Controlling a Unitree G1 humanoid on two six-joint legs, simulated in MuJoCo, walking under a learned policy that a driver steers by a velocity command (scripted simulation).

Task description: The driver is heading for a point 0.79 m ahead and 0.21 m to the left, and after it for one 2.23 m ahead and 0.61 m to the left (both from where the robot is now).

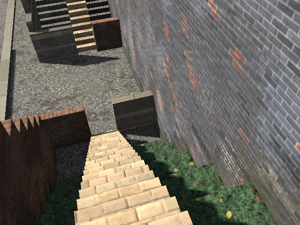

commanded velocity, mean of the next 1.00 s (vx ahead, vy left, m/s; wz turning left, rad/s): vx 0.50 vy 0.00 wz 0.00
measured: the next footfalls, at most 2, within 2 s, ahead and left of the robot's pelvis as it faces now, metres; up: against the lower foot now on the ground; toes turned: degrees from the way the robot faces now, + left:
left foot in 0.34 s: +0.20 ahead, +0.17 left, -0.22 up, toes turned +6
right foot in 0.96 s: +0.49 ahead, -0.03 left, -0.43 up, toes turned -3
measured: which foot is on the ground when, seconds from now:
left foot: up 0.00-0.32, down 0.34-0.96, up 0.98-1.00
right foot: down 0.00-0.34, up 0.36-0.94, down 0.96-1.00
